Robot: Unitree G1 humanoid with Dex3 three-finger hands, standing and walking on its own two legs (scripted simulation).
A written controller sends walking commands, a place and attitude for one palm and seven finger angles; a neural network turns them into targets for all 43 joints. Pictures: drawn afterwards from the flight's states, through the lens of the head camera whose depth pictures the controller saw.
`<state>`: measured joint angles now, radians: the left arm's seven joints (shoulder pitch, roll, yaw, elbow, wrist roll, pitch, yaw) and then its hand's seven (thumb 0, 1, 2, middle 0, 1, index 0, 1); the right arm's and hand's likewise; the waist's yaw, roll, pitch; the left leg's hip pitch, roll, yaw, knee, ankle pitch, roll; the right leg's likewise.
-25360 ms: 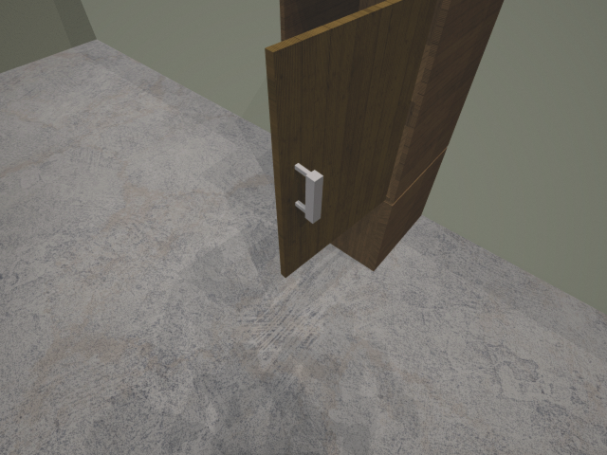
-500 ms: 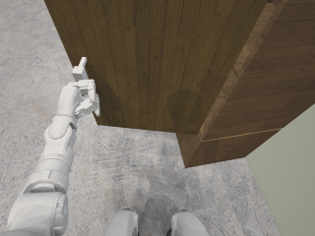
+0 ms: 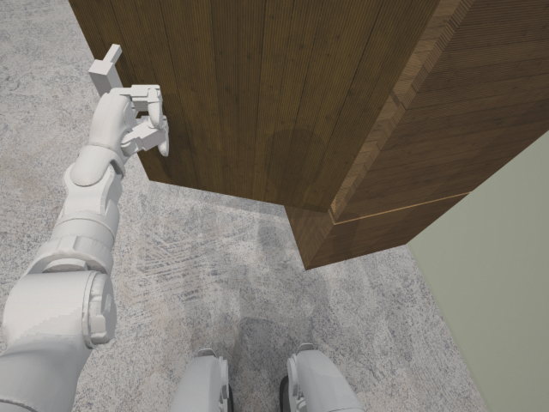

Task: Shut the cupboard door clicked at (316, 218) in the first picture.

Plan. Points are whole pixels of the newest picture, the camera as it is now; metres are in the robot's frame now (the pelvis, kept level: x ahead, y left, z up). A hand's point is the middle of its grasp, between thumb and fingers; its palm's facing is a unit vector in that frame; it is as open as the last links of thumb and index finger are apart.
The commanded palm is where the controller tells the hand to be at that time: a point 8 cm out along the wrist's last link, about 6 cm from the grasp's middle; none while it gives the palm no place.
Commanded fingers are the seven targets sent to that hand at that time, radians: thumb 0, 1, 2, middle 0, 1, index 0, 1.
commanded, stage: push the door shut along its arc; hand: left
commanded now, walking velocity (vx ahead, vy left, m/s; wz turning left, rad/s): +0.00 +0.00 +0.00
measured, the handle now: (121, 91) +0.57 +0.19 +0.07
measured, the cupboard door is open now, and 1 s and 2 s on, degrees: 65 55 55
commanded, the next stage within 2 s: pull the fist back off the door in 0.68 s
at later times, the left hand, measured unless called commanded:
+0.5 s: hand (187, 103) +0.55 +0.10 +0.07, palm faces -0.33 -0.94 -0.02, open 2.9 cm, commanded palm +0.55 +0.13 +0.07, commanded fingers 0.00 0.90 0.90 -1.30 -1.50 -1.30 -1.50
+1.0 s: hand (200, 86) +0.59 +0.08 +0.06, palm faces +0.12 -0.99 +0.02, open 3.0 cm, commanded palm +0.55 +0.10 +0.07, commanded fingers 0.00 0.90 0.90 -1.30 -1.50 -1.30 -1.50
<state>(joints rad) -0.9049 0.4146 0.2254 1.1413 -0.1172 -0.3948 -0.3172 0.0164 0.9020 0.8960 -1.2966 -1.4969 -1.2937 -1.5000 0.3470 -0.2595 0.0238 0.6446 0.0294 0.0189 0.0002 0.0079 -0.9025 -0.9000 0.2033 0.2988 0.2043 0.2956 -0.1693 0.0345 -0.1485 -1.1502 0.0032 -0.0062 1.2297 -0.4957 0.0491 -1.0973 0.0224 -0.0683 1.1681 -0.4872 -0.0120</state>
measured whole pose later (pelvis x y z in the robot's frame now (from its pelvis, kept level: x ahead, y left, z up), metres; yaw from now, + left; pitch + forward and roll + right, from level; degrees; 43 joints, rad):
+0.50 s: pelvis +0.00 -0.01 -0.01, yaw -2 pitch +27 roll -4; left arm -1.09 0.52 0.27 1.22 -0.07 -0.30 -0.41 -0.01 0.87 0.91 -1.30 -1.50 -1.29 -1.50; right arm 0.38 -0.26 0.04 0.62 0.02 0.03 0.01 0.01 -0.90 -0.90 0.20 0.30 0.20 0.30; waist -0.23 0.05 -0.14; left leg -1.24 0.03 -0.01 1.29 -0.53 0.04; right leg -1.19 0.05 -0.07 1.22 -0.51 -0.02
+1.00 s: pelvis +0.00 +0.00 -0.02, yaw -2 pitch +31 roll -5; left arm -1.20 0.37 0.32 1.22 0.05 -0.31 0.20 0.02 0.83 0.90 -1.29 -1.50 -1.29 -1.50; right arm 0.41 -0.23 0.02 0.64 -0.09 -0.01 0.09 0.00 -0.90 -0.90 0.20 0.30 0.20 0.30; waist -0.25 0.06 -0.16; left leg -1.34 0.03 -0.02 1.32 -0.52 0.04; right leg -1.28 0.05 -0.08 1.24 -0.50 -0.02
